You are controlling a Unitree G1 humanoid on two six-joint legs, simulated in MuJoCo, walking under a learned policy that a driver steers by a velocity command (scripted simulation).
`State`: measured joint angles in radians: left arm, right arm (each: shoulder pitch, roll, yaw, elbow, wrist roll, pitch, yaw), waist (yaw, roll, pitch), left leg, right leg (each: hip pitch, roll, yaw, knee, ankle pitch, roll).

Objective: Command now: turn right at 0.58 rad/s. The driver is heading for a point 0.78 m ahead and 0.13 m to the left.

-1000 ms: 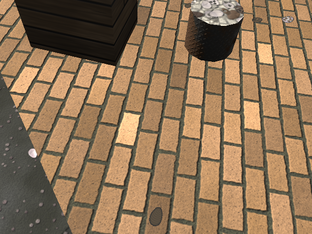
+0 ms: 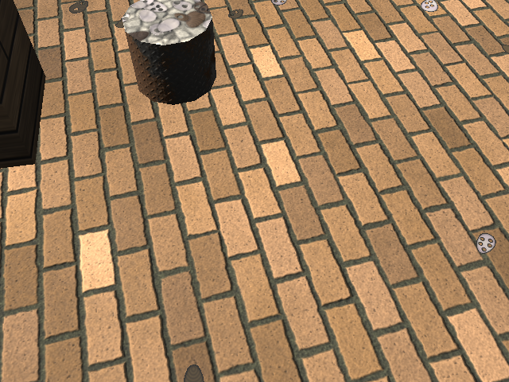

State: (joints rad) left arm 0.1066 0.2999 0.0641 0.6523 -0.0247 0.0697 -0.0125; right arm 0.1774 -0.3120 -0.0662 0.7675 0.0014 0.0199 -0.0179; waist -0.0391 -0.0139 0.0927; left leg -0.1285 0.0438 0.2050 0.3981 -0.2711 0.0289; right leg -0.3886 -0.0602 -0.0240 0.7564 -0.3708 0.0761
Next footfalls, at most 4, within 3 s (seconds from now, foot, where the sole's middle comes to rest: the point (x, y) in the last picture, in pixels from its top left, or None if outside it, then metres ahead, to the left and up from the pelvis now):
0.08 right None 0.05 -0.14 -0.78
0.66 left None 0.26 0.15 -0.78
1.12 right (229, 320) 0.60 0.07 -0.78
1.54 left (147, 358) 0.50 0.28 -0.78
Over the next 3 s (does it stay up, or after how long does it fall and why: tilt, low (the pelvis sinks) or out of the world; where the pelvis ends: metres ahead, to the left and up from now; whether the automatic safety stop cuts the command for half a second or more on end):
stays up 0.66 0.08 -0.01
